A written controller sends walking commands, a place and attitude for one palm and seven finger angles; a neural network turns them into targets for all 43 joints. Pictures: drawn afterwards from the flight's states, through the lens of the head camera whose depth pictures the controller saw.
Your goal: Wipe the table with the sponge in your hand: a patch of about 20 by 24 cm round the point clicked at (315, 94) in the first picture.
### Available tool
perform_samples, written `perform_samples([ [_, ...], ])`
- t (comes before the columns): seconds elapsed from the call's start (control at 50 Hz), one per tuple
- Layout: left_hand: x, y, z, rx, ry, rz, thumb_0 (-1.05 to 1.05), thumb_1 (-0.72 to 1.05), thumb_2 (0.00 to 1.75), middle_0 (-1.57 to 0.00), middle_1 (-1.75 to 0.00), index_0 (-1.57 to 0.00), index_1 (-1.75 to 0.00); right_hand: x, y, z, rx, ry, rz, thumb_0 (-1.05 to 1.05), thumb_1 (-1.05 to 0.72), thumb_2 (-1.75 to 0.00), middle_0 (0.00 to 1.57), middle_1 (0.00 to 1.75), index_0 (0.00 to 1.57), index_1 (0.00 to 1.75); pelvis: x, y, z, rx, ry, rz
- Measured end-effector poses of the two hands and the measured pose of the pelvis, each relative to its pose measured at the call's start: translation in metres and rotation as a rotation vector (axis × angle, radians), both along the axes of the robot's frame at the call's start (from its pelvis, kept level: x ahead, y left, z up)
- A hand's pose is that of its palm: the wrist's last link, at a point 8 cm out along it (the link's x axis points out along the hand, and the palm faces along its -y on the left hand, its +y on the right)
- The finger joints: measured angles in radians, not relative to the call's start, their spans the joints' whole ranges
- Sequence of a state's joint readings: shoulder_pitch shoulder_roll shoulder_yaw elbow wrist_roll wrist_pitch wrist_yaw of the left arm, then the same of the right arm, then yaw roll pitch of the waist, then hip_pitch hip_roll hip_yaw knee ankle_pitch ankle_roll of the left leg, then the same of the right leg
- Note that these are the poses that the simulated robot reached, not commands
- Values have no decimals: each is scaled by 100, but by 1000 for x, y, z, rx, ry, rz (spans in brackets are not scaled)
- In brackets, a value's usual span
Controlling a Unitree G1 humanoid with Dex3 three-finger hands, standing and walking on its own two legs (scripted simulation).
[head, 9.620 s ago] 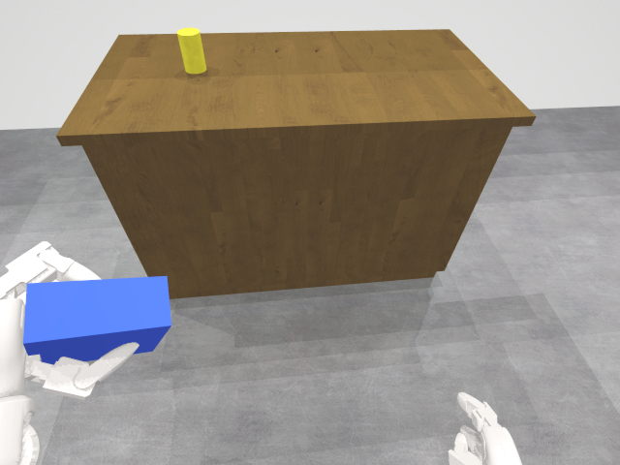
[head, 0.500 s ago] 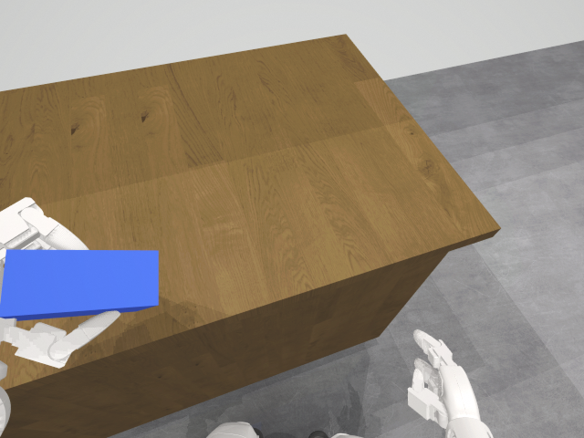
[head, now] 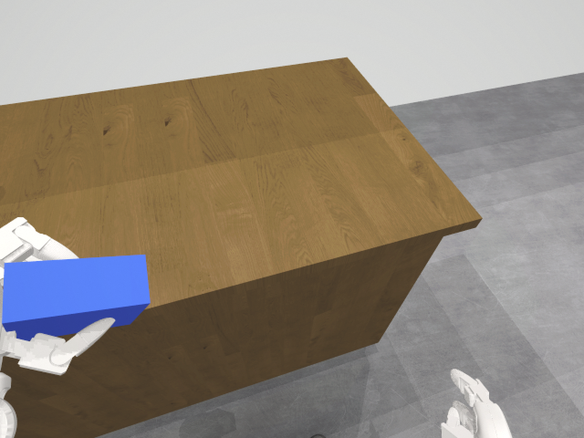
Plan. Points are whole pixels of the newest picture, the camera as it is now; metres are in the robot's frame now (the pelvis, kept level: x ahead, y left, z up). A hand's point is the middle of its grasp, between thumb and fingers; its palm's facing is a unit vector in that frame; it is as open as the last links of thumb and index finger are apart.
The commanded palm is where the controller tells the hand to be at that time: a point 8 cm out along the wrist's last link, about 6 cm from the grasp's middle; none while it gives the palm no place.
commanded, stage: come to a stop and stand still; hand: left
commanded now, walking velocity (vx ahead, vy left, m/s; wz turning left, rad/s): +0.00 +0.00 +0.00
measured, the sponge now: (98, 296) +0.22 +0.22 +0.14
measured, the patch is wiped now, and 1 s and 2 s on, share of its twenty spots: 0.00 0.00 0.00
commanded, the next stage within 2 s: look again from close up in 1.10 s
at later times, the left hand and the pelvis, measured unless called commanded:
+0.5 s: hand (12, 301) +0.21 +0.29 +0.16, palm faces +0.44 -0.82 -0.36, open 9.3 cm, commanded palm +0.15 +0.32 +0.17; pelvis +0.00 +0.04 -0.01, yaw +2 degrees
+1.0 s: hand out of the picture +0.23 +0.33 +0.16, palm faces +0.44 -0.81 -0.39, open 9.3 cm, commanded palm +0.18 +0.36 +0.17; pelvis +0.04 +0.07 -0.01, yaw +3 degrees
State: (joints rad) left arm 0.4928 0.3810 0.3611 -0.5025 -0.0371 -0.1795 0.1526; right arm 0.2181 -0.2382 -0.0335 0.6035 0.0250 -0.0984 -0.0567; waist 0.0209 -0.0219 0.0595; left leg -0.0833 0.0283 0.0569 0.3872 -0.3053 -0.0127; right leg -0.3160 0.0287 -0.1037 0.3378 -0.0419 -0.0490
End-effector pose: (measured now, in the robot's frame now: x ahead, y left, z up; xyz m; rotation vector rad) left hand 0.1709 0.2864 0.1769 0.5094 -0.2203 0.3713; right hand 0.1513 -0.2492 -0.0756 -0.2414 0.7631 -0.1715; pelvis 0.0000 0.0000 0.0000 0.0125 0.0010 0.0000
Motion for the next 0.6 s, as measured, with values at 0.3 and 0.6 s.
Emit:
perform_samples([
  [0.3, -24, 38, -7, -59, -70, 18, 0, -43, 103, -81, -140, -81, -139, -20, 67, -2, 88, -68, 83, 1, -90, -90, 20, 30, 21, 30, -19, 31, -7, -6, -95, 14],
  [0.6, 14, 44, -10, -40, -59, -11, 0, -43, 103, -81, -140, -81, -139, 5, 65, -7, 49, 3, 104, 1, -90, -90, 20, 30, 21, 30, 12, 40, -6, -28, -42, 30],
])
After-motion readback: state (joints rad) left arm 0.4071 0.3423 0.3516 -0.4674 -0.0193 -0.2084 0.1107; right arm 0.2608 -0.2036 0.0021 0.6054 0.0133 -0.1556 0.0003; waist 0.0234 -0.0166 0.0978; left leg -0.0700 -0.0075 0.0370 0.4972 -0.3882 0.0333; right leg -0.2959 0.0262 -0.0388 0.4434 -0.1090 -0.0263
